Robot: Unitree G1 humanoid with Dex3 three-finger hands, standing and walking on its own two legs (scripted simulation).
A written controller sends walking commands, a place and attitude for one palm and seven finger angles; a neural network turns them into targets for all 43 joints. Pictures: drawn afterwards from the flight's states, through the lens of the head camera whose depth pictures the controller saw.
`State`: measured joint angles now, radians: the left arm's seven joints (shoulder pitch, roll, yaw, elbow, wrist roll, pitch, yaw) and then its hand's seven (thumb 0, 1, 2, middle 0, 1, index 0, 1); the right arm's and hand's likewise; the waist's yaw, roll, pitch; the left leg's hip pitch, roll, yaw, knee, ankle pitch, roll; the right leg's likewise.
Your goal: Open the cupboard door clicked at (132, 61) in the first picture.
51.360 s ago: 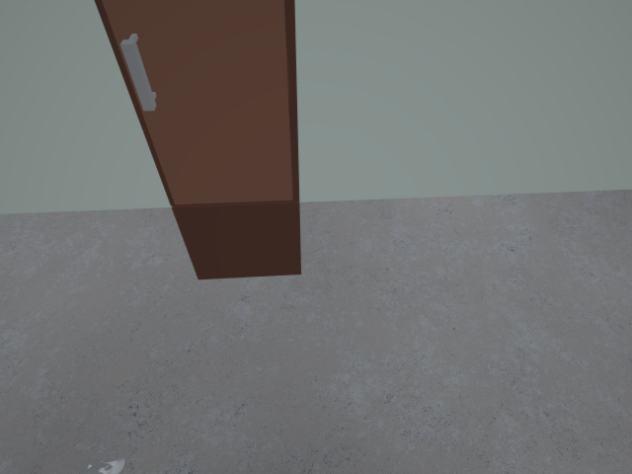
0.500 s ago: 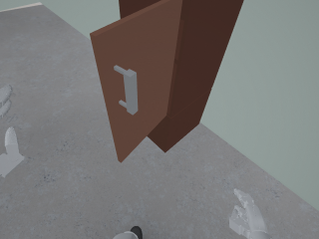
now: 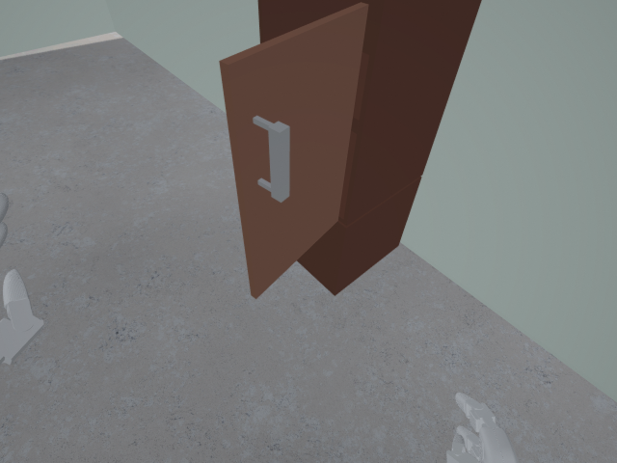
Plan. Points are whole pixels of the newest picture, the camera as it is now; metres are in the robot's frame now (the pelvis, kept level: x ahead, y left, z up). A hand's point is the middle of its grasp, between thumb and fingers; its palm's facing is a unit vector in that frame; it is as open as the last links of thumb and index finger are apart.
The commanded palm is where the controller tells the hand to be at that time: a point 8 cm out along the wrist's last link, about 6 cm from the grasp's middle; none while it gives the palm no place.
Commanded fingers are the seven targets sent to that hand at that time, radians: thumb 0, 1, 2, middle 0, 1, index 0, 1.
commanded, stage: stop stepping back and stand still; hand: left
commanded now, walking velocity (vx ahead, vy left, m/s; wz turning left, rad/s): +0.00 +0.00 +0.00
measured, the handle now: (270, 159) +0.57 +0.10 +0.08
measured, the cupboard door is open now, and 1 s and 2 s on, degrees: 100 100 100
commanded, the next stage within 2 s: let the arm hang, fingers relaxed in 0.42 s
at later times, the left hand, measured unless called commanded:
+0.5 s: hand out of the picture +0.16 +0.28 +0.16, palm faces +0.47 -0.77 -0.44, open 7.4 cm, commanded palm none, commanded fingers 0.00 0.90 0.90 -0.20 -0.30 -0.20 -0.30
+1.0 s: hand out of the picture -0.06 +0.19 -0.18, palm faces +0.07 -0.98 -0.20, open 7.1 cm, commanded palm none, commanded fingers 0.00 0.90 0.90 -0.20 -0.30 -0.20 -0.30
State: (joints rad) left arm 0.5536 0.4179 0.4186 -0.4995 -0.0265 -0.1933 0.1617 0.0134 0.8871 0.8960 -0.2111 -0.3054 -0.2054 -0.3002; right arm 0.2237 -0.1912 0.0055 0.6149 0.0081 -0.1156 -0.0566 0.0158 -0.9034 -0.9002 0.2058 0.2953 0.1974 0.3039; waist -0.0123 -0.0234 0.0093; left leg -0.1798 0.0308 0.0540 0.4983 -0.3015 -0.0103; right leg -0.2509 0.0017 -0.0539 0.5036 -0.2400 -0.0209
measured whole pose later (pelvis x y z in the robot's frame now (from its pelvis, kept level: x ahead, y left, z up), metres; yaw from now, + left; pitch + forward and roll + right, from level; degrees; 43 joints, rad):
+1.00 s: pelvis -0.04 +0.00 +0.00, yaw +3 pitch -1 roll -1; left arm 0.30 0.21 0.02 1.08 0.02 0.03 0.01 0.00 0.96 0.89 -0.21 -0.30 -0.20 -0.30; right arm 0.36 -0.18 -0.01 1.09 -0.03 0.04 -0.01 0.01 -0.91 -0.90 0.20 0.29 0.19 0.30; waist 0.01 -0.02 0.07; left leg -0.25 0.02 0.00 0.51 -0.23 0.00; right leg -0.27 0.00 -0.09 0.45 -0.16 -0.03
